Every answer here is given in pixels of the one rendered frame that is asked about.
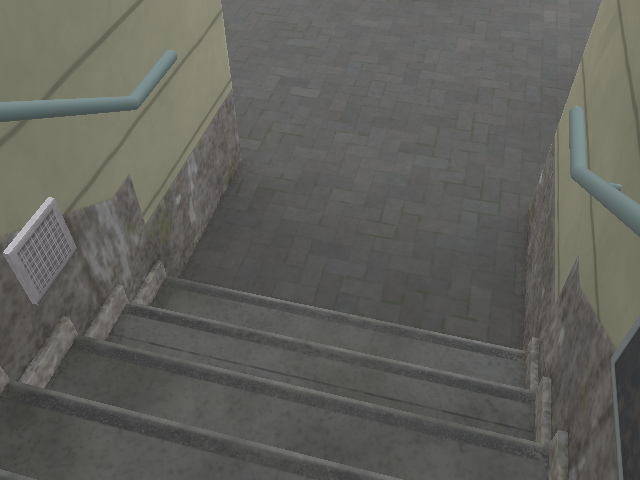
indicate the stairs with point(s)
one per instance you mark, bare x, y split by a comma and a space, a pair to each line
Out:
210, 383

